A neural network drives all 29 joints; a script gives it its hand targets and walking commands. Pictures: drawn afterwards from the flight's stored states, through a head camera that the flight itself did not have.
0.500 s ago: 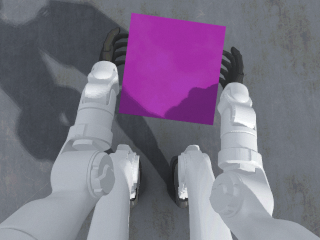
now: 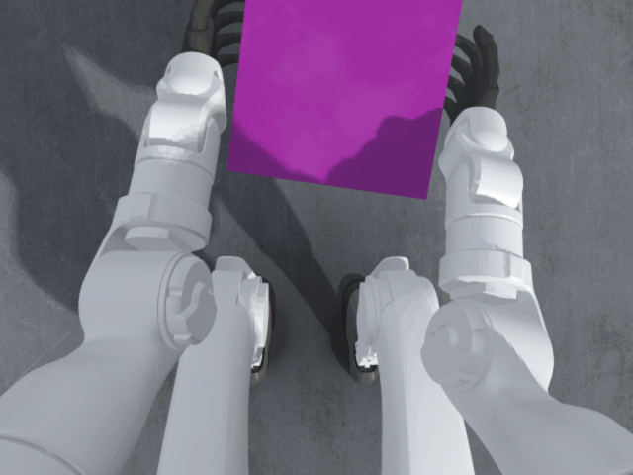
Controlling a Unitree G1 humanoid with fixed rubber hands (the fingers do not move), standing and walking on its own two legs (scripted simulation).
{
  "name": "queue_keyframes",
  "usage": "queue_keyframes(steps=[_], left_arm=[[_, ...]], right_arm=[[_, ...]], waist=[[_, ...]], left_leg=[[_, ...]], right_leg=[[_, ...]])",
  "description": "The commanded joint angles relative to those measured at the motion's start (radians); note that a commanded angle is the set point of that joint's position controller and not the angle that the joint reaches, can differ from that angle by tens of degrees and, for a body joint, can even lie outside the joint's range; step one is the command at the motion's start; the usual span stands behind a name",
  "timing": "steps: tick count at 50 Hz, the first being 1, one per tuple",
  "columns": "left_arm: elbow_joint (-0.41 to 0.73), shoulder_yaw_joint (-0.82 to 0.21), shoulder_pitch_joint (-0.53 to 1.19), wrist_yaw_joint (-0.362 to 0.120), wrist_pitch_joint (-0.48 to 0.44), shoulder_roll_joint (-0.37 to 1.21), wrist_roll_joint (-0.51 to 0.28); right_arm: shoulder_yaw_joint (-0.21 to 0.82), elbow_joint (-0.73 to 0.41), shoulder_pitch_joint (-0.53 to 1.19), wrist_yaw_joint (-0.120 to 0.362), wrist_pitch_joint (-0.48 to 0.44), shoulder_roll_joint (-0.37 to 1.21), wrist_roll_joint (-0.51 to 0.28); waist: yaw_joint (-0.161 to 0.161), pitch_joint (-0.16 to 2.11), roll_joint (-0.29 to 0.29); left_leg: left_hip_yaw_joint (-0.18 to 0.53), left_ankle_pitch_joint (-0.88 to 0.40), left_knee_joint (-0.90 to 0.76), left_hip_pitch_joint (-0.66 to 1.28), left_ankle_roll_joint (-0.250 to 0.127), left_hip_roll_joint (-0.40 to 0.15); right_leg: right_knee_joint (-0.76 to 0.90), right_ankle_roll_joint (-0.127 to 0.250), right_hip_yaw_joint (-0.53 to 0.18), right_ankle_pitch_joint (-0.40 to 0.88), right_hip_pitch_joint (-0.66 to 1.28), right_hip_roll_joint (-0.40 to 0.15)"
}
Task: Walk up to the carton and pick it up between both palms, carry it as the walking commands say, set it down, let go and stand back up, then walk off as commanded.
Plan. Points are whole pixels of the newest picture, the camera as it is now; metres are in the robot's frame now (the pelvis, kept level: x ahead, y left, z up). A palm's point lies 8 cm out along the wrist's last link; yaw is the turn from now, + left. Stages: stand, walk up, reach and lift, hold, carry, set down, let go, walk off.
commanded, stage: set down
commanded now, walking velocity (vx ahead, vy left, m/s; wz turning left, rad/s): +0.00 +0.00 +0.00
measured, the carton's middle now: (334, 101) +0.52 -0.01 -0.19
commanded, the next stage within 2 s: none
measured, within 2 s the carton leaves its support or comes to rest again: rests again in 1.56 s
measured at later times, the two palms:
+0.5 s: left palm (219, 67) +0.55 +0.13 -0.20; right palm (439, 111) +0.51 -0.15 -0.19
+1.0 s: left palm (222, 70) +0.56 +0.13 -0.22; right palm (435, 107) +0.52 -0.16 -0.22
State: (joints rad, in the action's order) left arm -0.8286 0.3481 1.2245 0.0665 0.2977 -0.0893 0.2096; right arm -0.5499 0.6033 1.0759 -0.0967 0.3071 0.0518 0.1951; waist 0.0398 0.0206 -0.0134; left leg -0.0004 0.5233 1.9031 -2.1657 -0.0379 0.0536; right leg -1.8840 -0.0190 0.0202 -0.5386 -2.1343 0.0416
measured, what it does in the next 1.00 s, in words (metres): lowers itself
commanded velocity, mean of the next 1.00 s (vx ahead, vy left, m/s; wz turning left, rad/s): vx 0.00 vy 0.00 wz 0.00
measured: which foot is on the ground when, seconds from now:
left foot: down 0.00-1.00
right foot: down 0.00-1.00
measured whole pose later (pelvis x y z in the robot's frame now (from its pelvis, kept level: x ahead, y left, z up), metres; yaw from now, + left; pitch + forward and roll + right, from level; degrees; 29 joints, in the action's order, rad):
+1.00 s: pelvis +0.00 +0.00 -0.08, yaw -1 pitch +39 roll -4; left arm -1.04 0.18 1.46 0.10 0.24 -0.26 0.04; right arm -0.43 0.84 1.32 -0.12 0.25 -0.10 0.04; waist 0.06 -0.24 0.02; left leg -0.01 0.57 2.19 -2.31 -0.04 0.05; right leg -2.17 -0.03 0.03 -0.59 -2.27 0.06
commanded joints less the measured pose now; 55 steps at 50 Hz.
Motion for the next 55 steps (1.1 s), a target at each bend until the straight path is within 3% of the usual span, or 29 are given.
queue_keyframes(steps=[1, 27, 34, 45, 55], left_arm=[[-0.023, -0.407, 0.532, -0.215, -0.023, 0.970, -0.121], [-0.067, -0.462, 0.701, -0.219, -0.066, 0.847, -0.226], [-0.034, -0.499, 0.730, -0.214, -0.084, 0.829, -0.261], [-0.084, -0.479, 0.730, -0.228, -0.089, 0.827, -0.273], [-0.126, -0.443, 0.738, -0.239, -0.100, 0.780, -0.259]], right_arm=[[0.548, 0.023, 0.717, 0.238, -0.018, 0.854, -0.138], [0.574, 0.060, 0.893, 0.239, -0.066, 0.722, -0.240], [0.582, 0.096, 0.877, 0.250, -0.072, 0.763, -0.293], [0.541, 0.112, 0.896, 0.248, -0.084, 0.734, -0.275], [0.503, 0.159, 0.890, 0.248, -0.089, 0.724, -0.260]], waist=[[0.029, 1.102, -0.063], [0.039, 1.008, -0.074], [0.009, 1.037, -0.104], [0.032, 0.930, -0.101], [0.015, 0.844, -0.088]], left_leg=[[0.012, -0.277, -0.137, 0.665, 0.028, 0.105], [0.013, -0.325, 0.075, 0.612, 0.019, 0.082], [0.006, -0.391, 0.111, 0.652, 0.017, 0.078], [0.013, -0.351, 0.126, 0.593, 0.014, 0.078], [0.009, -0.293, 0.134, 0.532, 0.007, 0.071]], right_leg=[[0.111, -0.016, 0.044, 0.279, 0.491, 0.118], [-0.096, -0.014, 0.056, 0.305, 0.400, 0.100], [-0.137, -0.012, 0.055, 0.351, 0.385, 0.105], [-0.149, -0.007, 0.058, 0.308, 0.336, 0.105], [-0.157, -0.006, 0.053, 0.264, 0.319, 0.106]])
